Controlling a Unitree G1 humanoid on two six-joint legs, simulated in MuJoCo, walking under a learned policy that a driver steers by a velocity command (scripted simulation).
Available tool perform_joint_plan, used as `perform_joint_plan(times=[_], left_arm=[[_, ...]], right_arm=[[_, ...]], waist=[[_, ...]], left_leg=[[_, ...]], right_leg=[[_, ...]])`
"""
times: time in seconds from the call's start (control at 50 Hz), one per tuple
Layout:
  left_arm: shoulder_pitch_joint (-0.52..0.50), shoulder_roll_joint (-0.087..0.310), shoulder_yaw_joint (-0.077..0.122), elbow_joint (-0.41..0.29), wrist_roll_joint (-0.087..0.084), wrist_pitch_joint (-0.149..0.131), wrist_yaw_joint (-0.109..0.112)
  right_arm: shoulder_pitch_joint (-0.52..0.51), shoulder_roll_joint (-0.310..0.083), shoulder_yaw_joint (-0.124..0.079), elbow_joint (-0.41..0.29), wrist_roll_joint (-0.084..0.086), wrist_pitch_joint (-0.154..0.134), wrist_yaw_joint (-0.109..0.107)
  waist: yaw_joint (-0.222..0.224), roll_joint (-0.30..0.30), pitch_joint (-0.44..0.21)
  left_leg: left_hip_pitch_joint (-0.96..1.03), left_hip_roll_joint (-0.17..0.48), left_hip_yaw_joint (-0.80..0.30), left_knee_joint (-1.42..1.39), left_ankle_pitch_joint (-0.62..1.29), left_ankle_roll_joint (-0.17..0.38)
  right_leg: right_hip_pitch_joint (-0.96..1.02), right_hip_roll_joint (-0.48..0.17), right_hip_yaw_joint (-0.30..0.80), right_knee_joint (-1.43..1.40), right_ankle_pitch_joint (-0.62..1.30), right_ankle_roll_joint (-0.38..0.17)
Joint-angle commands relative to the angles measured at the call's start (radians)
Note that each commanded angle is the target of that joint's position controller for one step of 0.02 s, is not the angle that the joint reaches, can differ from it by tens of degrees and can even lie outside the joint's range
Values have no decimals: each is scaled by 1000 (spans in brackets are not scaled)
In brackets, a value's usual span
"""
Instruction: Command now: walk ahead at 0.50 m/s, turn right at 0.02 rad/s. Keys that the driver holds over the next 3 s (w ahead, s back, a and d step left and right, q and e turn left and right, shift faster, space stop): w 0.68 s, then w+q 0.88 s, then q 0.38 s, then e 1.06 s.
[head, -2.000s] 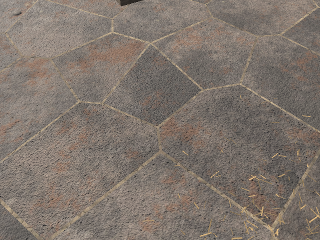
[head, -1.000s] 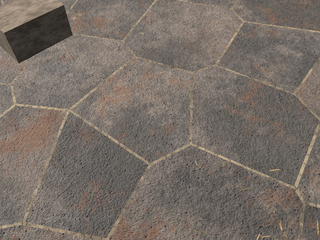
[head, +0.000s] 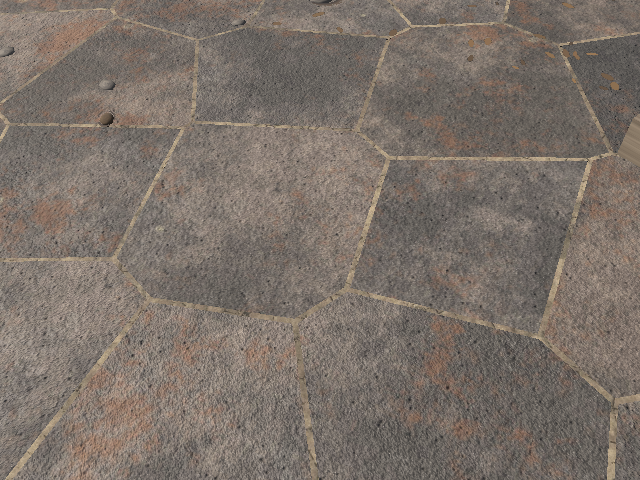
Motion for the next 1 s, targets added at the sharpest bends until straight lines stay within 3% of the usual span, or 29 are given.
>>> perform_joint_plan(times=[0.02, 0.1, 0.18, 0.24, 0.26, 0.28, 0.3, 0.32, 0.34, 0.36, 0.38, 0.4, 0.42, 0.46, 0.52, 0.62, 0.72, 0.76, 0.78, 0.8, 0.82, 0.84, 0.86, 0.88, 0.92, 0.94, 1.0], left_arm=[[-51, 144, 36, -53, -3, -27, 9], [17, 173, 42, -11, -13, -18, 21], [85, 189, 47, 40, -23, -1, 26], [87, 203, 53, 62, -24, 16, 33], [71, 209, 54, 62, -24, 22, 35], [67, 192, 45, 62, -19, 28, 38], [77, 147, 24, 38, 1, 27, 42], [206, 25, -12, 22, 0, 5, 31], [151, 116, 6, 39, -18, -16, 25], [54, 171, 22, 8, -43, -29, 20], [-9, 162, 19, -6, -41, -33, 24], [-41, 154, 22, -12, -24, -32, 28], [-25, 144, 26, -7, -17, -23, 28], [9, 103, 19, 6, -14, -2, 29], [-67, 84, 13, -19, -4, 12, 33], [-233, 57, 0, -53, -9, -3, 17], [-359, 75, 1, -102, -18, -16, -6], [-328, 101, 10, -98, -16, -25, -11], [-270, 119, 19, -83, -15, -29, -10], [-144, 156, 40, -44, -11, -32, -3], [32, 217, 63, -8, 3, -32, 7], [126, 316, 88, 12, 13, -19, 15], [141, 228, 66, 15, 4, -14, 14], [69, 173, 47, 8, -1, -15, 17], [-57, 107, 28, 3, 1, -20, 16], [-96, 82, 21, 5, 7, -28, 15], [-131, 94, 31, 25, 12, -45, 16]], right_arm=[[-8, -37, -7, -58, -9, 0, -2], [-156, -14, 7, -92, -1, -15, 15], [-250, -32, 5, -132, 7, -21, 34], [-225, -59, -3, -135, 5, -26, 43], [-159, -79, -14, -119, 3, -28, 41], [-19, -120, -38, -76, 0, -27, 33], [158, -191, -60, -41, -9, -24, 23], [218, -271, -78, -20, -9, -17, 23], [224, -171, -53, -24, 9, -14, 24], [153, -135, -39, -34, 6, -16, 20], [89, -116, -34, -46, -2, -16, 17], [40, -91, -27, -50, -10, -17, 19], [14, -66, -18, -53, -21, -21, 20], [6, -67, -20, -45, -15, -31, 22], [27, -102, -31, -20, -9, -37, 13], [91, -127, -36, 19, 2, -25, -2], [176, -139, -42, 71, 16, -1, -7], [169, -153, -49, 77, 18, 10, -13], [151, -162, -51, 74, 19, 15, -15], [141, -146, -45, 71, 16, 18, -16], [135, -91, -23, 50, 0, 15, -15], [254, 22, 10, 27, -2, -2, -12], [236, -38, -3, 43, 19, -17, -9], [157, -118, -27, 20, 42, -22, -8], [75, -102, -33, 3, 30, -13, -15], [89, -88, -39, 8, 25, 1, -17], [101, -30, -35, 0, 24, 37, -15]], waist=[[-32, -99, 8], [23, -92, 38], [46, -93, 60], [15, -114, 34], [-28, -122, -7], [-94, -108, -99], [-156, -21, -250], [-96, 246, -374], [-141, 180, -382], [-136, 123, -224], [-111, 45, -142], [-84, 15, -75], [-49, 33, -61], [-19, 40, -54], [-22, 16, -6], [-77, 8, 31], [-107, 10, 65], [-75, 26, 48], [-36, 36, 19], [27, 23, -60], [99, -28, -206], [71, -274, -360], [96, -296, -397], [91, -222, -233], [39, -152, -77], [6, -167, -43], [-33, -141, 0]], left_leg=[[-66, 36, -28, -133, 156, -19], [0, -7, 6, -382, 351, -11], [-22, -26, -5, -486, 318, 20], [41, -51, 13, -528, 202, 58], [148, -81, 44, -548, 180, 78], [350, -102, 65, -557, 194, 107], [653, 49, -97, -509, 254, 168], [997, 272, -578, -607, 40, 339], [1002, 273, -701, -706, -117, 336], [882, 242, -558, -728, -115, 289], [746, 203, -446, -746, -35, 264], [621, 171, -369, -774, 67, 255], [543, 144, -314, -801, 140, 246], [466, 129, -251, -851, 203, 258], [433, 122, -173, -905, 259, 268], [448, 70, -52, -919, 260, 217], [579, 130, -91, -851, 263, 204], [615, 149, -124, -794, 317, 189], [609, 139, -124, -733, 406, 176], [573, 89, -93, -595, 508, 151], [420, 28, -52, -342, 387, 114], [27, -132, 32, 38, -58, 34], [-93, -131, -90, 200, -334, 30], [-166, -77, -104, 253, -274, 40], [-127, -3, -71, 185, -127, 40], [-71, 23, -81, 144, -79, 39], [-26, 39, -77, 98, -7, 24]], right_leg=[[15, -261, 191, -199, 215, -182], [22, -234, 116, -207, 187, -144], [154, -290, 134, -160, 187, -130], [241, -317, 142, -76, 330, -102], [244, -298, 122, 7, 485, -86], [204, -247, 82, 174, 585, -59], [21, -190, 37, 463, 379, -23], [-397, -2, 27, 825, -253, 52], [-520, -27, 160, 948, -416, 47], [-592, -79, 150, 968, -345, 34], [-573, -129, 119, 927, -255, 31], [-540, -158, 108, 862, -198, 37], [-475, -183, 116, 824, -157, 38], [-415, -193, 108, 769, -131, 52], [-464, -203, 97, 634, -15, 80], [-417, -165, 57, 329, 246, 84], [-423, -136, 67, 198, 200, 58], [-360, -119, 67, 161, 130, 41], [-267, -100, 49, 139, 106, 28], [-78, -81, 29, 116, 108, 4], [215, -193, 127, 171, 133, -49], [596, -450, 531, 122, -11, -187], [584, -484, 724, 3, -170, -217], [458, -452, 585, -25, -219, -169], [214, -377, 372, -92, -119, -124], [132, -346, 289, -127, -57, -107], [33, -336, 150, -196, 83, -118]])
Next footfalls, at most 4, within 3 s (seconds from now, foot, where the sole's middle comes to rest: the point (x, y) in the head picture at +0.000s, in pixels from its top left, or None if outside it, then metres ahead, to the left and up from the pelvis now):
0.30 left None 0.34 0.15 -0.78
0.82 right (397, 420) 0.62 -0.09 -0.78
1.34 left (266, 329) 0.85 0.21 -0.78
1.80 right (295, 238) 1.14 0.16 -0.78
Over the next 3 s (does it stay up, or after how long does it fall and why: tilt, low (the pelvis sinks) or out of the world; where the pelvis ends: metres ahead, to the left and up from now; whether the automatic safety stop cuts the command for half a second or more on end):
stays up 1.02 0.23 0.00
